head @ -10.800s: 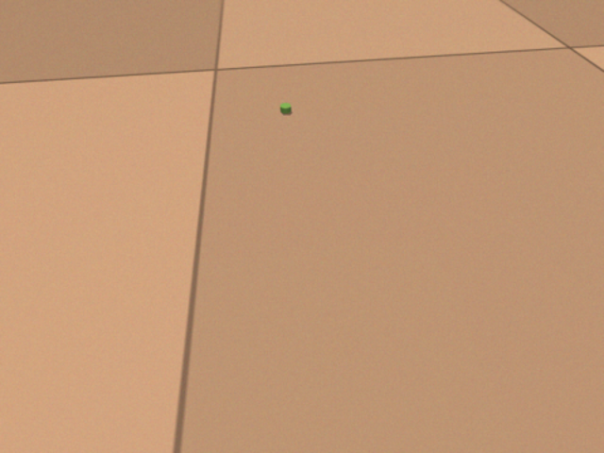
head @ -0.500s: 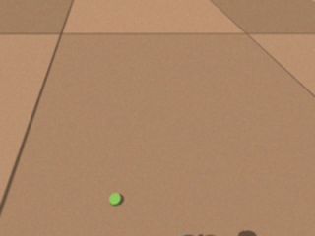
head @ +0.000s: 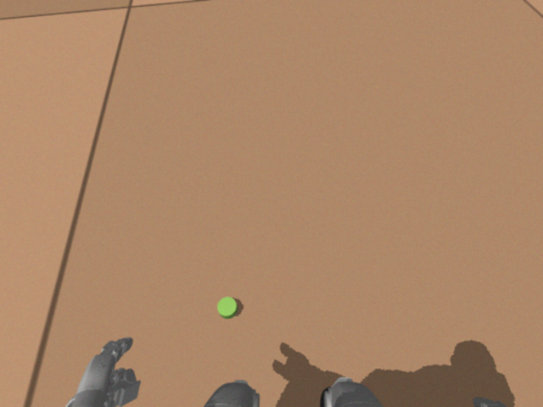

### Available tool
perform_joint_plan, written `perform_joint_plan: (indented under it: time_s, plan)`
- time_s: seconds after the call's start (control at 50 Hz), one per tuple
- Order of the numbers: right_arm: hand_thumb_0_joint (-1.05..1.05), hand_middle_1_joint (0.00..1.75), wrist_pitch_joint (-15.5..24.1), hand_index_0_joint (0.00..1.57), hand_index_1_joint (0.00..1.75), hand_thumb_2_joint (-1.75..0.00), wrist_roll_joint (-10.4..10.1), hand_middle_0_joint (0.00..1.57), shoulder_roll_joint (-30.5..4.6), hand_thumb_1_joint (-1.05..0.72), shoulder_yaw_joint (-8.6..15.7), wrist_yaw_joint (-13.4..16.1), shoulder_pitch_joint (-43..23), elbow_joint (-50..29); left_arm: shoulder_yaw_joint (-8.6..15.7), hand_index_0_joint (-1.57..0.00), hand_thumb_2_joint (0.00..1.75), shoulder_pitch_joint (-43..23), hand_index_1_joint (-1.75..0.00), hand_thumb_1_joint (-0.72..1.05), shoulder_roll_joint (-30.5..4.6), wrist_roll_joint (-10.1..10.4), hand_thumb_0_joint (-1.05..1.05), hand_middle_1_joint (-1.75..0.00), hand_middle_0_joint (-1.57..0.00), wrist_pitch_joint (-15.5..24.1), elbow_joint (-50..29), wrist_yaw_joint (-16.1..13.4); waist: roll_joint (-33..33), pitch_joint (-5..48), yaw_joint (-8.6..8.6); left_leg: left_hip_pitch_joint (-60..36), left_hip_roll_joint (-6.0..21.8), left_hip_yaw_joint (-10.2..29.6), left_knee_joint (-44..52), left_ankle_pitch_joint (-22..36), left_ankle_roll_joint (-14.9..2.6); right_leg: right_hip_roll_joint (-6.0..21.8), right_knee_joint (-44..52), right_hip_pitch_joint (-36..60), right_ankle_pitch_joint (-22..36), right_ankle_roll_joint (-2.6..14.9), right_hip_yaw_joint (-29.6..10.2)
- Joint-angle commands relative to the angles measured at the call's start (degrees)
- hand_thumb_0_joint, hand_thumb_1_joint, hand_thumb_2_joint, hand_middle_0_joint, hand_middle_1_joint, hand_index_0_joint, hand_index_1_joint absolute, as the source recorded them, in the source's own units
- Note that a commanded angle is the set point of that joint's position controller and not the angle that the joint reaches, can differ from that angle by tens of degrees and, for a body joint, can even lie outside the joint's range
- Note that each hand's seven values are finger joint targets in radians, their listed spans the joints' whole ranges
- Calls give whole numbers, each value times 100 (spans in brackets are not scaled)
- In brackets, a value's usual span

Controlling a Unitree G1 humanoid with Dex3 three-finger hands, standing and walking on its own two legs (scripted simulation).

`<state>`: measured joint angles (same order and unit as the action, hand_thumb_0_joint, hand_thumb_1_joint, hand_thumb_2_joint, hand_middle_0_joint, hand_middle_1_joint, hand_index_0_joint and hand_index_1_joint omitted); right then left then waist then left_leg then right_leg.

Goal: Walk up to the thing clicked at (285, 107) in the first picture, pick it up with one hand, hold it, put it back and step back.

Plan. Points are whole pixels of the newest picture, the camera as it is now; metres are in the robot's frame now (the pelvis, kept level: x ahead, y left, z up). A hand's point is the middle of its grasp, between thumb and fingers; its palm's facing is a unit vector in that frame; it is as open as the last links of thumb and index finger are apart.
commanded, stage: walk up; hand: left
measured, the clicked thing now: (227, 307) +0.47 +0.21 -0.73
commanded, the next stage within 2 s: none
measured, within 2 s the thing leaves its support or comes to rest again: neither
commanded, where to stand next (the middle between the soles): +0.09 -0.05 m, yaw +1 degrees
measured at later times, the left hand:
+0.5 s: hand out of the picture +0.01 +0.31 -0.12, palm faces -0.08 -0.91 -0.40, open 7.4 cm
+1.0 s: hand out of the picture +0.00 +0.27 -0.09, palm faces +0.07 -0.88 -0.48, open 7.4 cm
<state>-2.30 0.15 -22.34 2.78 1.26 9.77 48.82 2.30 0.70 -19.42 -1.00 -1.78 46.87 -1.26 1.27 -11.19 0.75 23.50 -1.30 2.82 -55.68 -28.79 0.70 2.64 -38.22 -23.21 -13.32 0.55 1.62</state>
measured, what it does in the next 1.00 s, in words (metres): steps on the spot: left foot, then right foot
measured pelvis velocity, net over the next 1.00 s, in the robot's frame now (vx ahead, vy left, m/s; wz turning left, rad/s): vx -0.06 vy -0.02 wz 0.06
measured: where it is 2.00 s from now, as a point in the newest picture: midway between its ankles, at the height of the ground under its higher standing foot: outside the picture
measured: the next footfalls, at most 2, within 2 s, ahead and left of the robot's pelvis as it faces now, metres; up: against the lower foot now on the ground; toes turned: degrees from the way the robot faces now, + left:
left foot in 0.06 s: +0.03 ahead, +0.12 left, +0.00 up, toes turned +1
right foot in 0.62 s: +0.05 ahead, -0.14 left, +0.00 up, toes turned -4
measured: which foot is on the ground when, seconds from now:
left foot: up 0.00-0.04, down 0.06-0.62, up 0.64-1.00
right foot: down 0.00-0.08, up 0.10-0.60, down 0.62-1.00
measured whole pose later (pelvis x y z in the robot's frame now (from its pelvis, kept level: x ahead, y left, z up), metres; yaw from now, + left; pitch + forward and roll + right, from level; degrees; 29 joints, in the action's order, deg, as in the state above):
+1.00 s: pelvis -0.06 -0.02 +0.02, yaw +3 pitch -3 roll +2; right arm -2.1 1.8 -24.8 4.6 -4.8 23.3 52.5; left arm 5.2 15.8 -23.3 -2.8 3.0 49.4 0.7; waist 2.0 -1.8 0.0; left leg 17.7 0.8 2.8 -46.3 -26.8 0.7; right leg 4.4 -31.5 -17.3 -12.0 3.0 5.4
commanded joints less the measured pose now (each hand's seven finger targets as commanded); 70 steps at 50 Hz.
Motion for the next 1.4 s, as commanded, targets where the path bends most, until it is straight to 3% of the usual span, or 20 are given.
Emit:
perform_joint_plan:
  time_s: [0.0, 0.04, 0.08, 0.1, 0.16, 0.28, 0.44, 0.56, 0.62, 0.64, 0.74, 0.92, 1.02, 1.04, 1.06, 1.08, 1.16, 1.32, 1.36, 1.38]
  plan:
    - [0, 30, 31, 20, 30, -90, 118, 20, -997, -90, 406, 18, 1065, -186, 468, -20, 90, 68, -30, 90, -1723, 44, 0, -30, -20, 20, -441, -172, -1122, 1803, 106, -641, 191, -166, 1523, 777, -126, 1419, 76, 1066, 3210, 1080, -1110]
    - [0, 30, 73, 20, 30, -90, 271, 20, -1063, -90, 474, -51, 884, -241, 375, -20, 90, 137, -30, 90, -1512, 170, 0, -30, -20, -35, -412, -192, -464, 1568, 155, -1217, 332, 154, 2839, 2342, -244, 1028, -464, 352, 1847, 614, -941]
    - [0, 30, 60, 20, 30, -90, 291, 20, -1855, -90, 617, -121, 59, -629, 355, -20, 90, 371, -30, 90, -1287, 223, 0, -30, -20, -99, -332, -318, 1229, 1579, -18, -1133, 1955, 2095, 3118, 5211, -1147, -732, -2636, -508, -2543, 82, -468]
    - [0, 30, 60, 20, 30, -90, 233, 20, -1996, -90, 656, -123, 151, -575, 409, -20, 90, 228, -30, 90, -1416, 165, 0, -30, -20, -96, -258, -379, 1588, 1613, 231, -817, 2291, 2738, 3340, 4959, -1551, -763, -3283, -344, -2824, 57, -898]
    - [0, 30, 56, 20, 30, -90, 268, 20, -1233, -90, 473, -37, -360, -719, 432, -20, 90, 517, -30, 90, -1515, 267, 0, -30, -20, -91, -27, -314, 799, 1236, -108, -1314, 1196, 948, 2760, 5144, -860, -810, -3735, -882, -1886, 36, -1196]
    - [0, 30, 453, 20, 30, -90, 121, 20, -1624, -90, 679, -92, 1144, -394, 428, -20, 90, 712, -30, 90, -1685, -59, 0, -30, -20, 203, -47, 172, 608, 1919, 542, -4031, 1600, 2243, 3971, -623, -850, -476, -2150, -1721, -1157, -143, -1053]
    - [0, 30, 603, 20, 30, -90, 135, 20, -1569, -90, 532, -283, 707, -519, 388, -20, 90, 1414, -30, 90, -1646, -24, 0, -30, -20, 432, 218, 345, 851, 370, 137, -1424, 1647, 1205, 4545, -464, -1297, -141, -691, -320, -1287, -90, -384]
    - [0, 30, 70, 20, 30, -90, 284, 20, -1098, -90, 373, -392, -181, -904, 505, -20, 90, 2712, -30, 90, -1650, 45, 0, -30, -20, 455, 738, -52, 389, 629, -438, 861, 674, -65, 2801, -610, -705, -269, 642, 2069, 213, -136, 160]
    - [0, 30, -204, 20, 30, -90, 183, 20, -906, -90, 380, -359, 555, -782, 683, -20, 90, 1953, -30, 90, -2570, -149, 0, -30, -20, 479, 188, -276, -929, 208, -167, 971, -266, 846, -474, -225, -59, 2031, 3092, 119, -2989, 461, -3368]
    - [0, 30, -258, 20, 30, -90, 168, 20, -1232, -90, 503, -370, 801, -656, 664, -20, 90, 1329, -30, 90, -2596, -149, 0, -30, -20, 461, 23, -334, -698, 104, 26, 612, -175, 928, -959, 1, -119, 2065, 3142, -529, -3521, 718, -3255]
    - [0, 30, -271, 20, 30, -90, 172, 20, -1505, -90, 649, -462, 1588, -250, 746, -20, 90, 1077, -30, 90, -2225, -112, 0, -30, -20, 536, 33, -429, -1009, 908, 258, 737, -249, 1121, -1912, 843, 12, 1197, 2512, 357, -2551, 379, -1765]
    - [0, 30, 234, 20, 30, -90, 119, 20, -1292, -90, 485, -542, 1161, -238, 766, -20, 90, 1578, -30, 90, -2083, -194, 0, -30, -20, 595, -112, 115, -1619, 680, -294, 355, 154, -133, 1124, 21, 48, 1226, 2444, 1153, -2564, 1052, -1386]
    - [0, 30, 329, 20, 30, -90, 184, 20, -1195, -90, 549, -456, 2406, 242, 584, -20, 90, 1066, -30, 90, -1944, -120, 0, -30, -20, 406, -299, 168, -301, 1000, 541, -2284, -17, -834, 3277, 894, -350, 701, 1183, -506, -3099, 546, -497]
    - [0, 30, 329, 20, 30, -90, 273, 20, -1330, -90, 599, -394, 2644, 352, 438, -20, 90, 1095, -30, 90, -1501, -88, 0, -30, -20, 350, -332, 131, 996, 722, 639, -2646, 202, 12, 4009, 33, -469, 82, -286, -1417, -3004, 226, 166]
    - [0, 30, 322, 20, 30, -90, 405, 20, -1666, -90, 609, -326, 2101, 55, 292, -20, 90, 1238, -30, 90, -1034, 54, 0, -30, -20, 335, -443, 82, 2357, 425, 335, -1958, 1601, 2586, 4612, -1810, -711, -573, -1954, -2295, -2282, -6, 291]
    - [0, 30, 364, 20, 30, -90, 285, 20, -1929, -90, 625, -293, 1536, -308, 411, -20, 90, 1000, -30, 90, -1570, 37, 0, -30, -20, 322, -440, 106, 1044, -200, 330, -858, 2324, 3523, 5011, -2768, -1189, -330, -2190, -2321, -1551, -9, -456]
    - [0, 30, 634, 20, 30, -90, 170, 20, -1673, -90, 506, -250, 1003, -343, 449, -20, 90, 1629, -30, 90, -1762, 54, 0, -30, -20, 442, 33, 306, 852, 122, -58, -1437, 1474, 1481, 4490, -823, -1239, -40, -1830, -1558, -626, 21, -644]
    - [0, 30, 389, 20, 30, -90, 137, 20, -1360, -90, 366, -212, 797, -476, 296, -20, 90, 1671, -30, 90, -1341, 116, 0, -30, -20, 615, 218, 99, 1017, 618, -102, -807, 1205, -59, 2577, 3507, -1067, -237, 419, 771, 336, -28, 67]
    - [0, 30, 258, 20, 30, -90, 5, 20, -982, -90, 246, -189, 842, -535, 350, -20, 90, 2127, -30, 90, -1548, 117, 0, -30, -20, 665, 471, -62, 169, 1089, -361, -676, 662, -462, 1024, 3060, -660, -214, 1214, 1609, 1731, 6, 9]
    - [0, 30, 238, 20, 30, -90, -49, 20, -811, -90, 206, -171, 1105, -569, 477, -20, 90, 2282, -30, 90, -1989, 72, 0, -30, -20, 693, 473, -133, -745, 1485, -369, -114, 382, -482, 60, 1791, -430, 611, 1203, 2205, 3121, 222, -1164]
